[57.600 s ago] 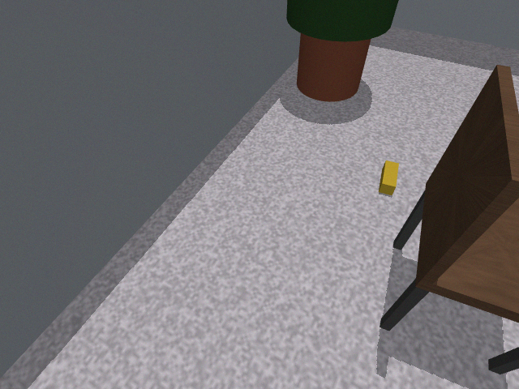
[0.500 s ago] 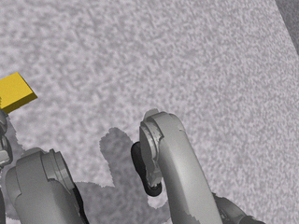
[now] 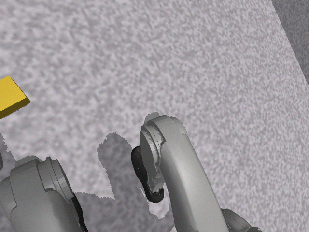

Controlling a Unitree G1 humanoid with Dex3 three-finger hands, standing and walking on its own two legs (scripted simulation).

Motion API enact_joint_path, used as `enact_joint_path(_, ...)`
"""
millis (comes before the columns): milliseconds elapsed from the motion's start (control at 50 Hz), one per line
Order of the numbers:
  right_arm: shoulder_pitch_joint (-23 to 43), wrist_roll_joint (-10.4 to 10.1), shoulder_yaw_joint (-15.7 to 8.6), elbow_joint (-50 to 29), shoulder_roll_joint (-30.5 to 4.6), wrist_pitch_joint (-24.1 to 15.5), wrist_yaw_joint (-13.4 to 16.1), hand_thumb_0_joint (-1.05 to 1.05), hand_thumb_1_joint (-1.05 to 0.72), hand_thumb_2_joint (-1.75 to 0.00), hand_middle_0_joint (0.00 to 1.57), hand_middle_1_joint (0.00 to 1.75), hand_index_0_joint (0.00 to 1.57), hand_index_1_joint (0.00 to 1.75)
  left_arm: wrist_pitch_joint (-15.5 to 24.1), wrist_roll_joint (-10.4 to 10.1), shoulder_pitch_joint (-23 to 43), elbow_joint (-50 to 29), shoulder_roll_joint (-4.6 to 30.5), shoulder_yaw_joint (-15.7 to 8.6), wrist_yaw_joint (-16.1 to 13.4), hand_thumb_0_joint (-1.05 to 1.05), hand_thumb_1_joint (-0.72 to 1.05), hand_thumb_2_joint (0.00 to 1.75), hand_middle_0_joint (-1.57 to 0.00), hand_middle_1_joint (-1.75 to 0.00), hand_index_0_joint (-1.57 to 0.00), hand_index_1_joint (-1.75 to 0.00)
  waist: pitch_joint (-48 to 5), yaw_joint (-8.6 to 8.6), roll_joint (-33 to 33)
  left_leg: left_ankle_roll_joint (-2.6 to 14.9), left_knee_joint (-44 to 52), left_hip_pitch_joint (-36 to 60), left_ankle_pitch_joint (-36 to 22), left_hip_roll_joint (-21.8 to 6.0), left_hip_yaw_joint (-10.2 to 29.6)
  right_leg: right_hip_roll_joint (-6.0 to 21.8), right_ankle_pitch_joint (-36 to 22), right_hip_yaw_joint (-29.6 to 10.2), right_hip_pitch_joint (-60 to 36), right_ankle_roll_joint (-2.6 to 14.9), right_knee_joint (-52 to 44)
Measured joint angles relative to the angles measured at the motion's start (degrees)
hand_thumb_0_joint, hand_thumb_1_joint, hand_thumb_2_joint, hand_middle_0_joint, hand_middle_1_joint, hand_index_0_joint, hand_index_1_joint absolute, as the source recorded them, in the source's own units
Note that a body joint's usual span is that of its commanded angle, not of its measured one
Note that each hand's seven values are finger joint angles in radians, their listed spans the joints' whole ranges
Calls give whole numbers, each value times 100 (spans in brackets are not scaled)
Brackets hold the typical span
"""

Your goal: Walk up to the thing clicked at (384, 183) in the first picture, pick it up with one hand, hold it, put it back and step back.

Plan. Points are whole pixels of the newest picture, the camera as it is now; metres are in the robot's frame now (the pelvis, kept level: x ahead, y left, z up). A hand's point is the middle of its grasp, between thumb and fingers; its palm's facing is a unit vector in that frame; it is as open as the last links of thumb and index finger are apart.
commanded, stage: open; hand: left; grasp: from above
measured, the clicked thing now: out of the picture +0.45 +0.28 -0.27
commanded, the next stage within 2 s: withdraw in 0.44 s
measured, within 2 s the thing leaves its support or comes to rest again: neither
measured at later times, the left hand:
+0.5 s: hand out of the picture +0.44 +0.29 -0.24, palm faces -0.40 -0.22 -0.89, open 13.7 cm
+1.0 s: hand out of the picture +0.44 +0.32 -0.11, palm faces -0.39 -0.07 -0.92, open 14.1 cm
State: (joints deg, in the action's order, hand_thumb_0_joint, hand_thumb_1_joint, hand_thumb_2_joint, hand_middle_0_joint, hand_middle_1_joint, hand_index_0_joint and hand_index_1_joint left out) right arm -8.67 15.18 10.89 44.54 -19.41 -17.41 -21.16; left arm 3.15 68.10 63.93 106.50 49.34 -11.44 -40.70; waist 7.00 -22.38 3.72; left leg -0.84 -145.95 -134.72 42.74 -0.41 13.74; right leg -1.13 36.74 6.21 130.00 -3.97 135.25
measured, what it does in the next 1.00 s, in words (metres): stands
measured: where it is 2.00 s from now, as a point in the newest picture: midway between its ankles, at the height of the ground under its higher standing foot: (116, 205)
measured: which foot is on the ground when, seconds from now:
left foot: down 0.00-1.00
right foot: down 0.00-1.00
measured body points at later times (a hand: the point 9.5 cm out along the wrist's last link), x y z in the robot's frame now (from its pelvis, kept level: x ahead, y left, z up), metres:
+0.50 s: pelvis +0.00 +0.00 +0.01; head +0.27 +0.11 +0.34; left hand +0.46 +0.30 -0.19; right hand +0.02 -0.26 -0.05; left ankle +0.06 +0.13 -0.27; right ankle +0.12 -0.13 -0.27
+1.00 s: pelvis +0.00 +0.00 +0.03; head +0.22 +0.06 +0.42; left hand +0.46 +0.32 -0.06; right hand +0.07 -0.27 -0.08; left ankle +0.06 +0.13 -0.27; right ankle +0.12 -0.13 -0.27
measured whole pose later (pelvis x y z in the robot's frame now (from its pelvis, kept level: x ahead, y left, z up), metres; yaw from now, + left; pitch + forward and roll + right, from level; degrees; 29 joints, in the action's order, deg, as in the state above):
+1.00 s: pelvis +0.00 +0.00 +0.03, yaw +4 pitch +34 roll -9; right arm -9.8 7.9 1.9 44.3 -18.1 -6.5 -18.4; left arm 2.5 65.1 50.5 76.3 38.0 -2.1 -21.9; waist -5.2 -13.3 -4.0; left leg -0.8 -138.6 -130.8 42.9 -0.5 9.1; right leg 0.4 38.6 2.9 127.7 -3.6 131.5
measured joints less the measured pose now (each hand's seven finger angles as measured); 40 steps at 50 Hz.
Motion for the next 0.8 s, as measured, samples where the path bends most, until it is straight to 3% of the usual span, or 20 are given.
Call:
enact_joint_path(220,5,-27,34,-57,-25,-61,-38,0,-89,-90,20,30,20,30,44,-114,-26,-78,1,60,186,0,-35,84,-23,-90,-24,-90,35,24,7,-7,37,31,-13,7,8,9,-7,10,-35,-15,-35)
enact_joint_path(360,-7,-45,18,-67,-52,-35,-1,0,-89,-90,20,30,20,30,97,-26,-52,-67,-5,74,104,0,-44,93,-16,-97,-16,-97,1,25,14,-22,68,37,-8,3,15,11,-6,19,-32,-5,-60)
enact_joint_path(560,-2,-43,-9,-100,-75,-35,7,0,-89,-90,20,30,20,30,10,-73,-9,-110,-55,156,56,0,-49,101,-11,-104,-11,-104,-5,17,36,-36,120,62,-15,-5,4,13,-16,17,-42,19,-100)
enact_joint_path(640,6,-50,1,-121,-85,-35,8,0,-89,-90,20,30,20,30,-13,-96,-36,-118,-47,74,74,0,-50,102,-10,-104,-10,-104,2,3,23,-42,123,77,-15,-5,12,12,-18,21,-53,4,-102)
enact_joint_path(740,-53,-84,-79,-72,-61,29,22,0,-90,-90,20,30,20,30,15,-95,-160,-490,-138,-4,236,0,-52,102,-9,-102,-9,-103,-82,69,-51,-61,149,58,-27,8,-5,30,-13,10,-24,31,-99)
enact_joint_path(800,-130,-163,-214,-10,-15,166,33,0,-91,-91,20,30,20,30,49,-103,-447,-1209,-330,35,479,0,-53,102,-9,-102,-9,-103,-265,188,-179,-79,198,57,-6,17,-37,55,30,-11,-9,61,-110)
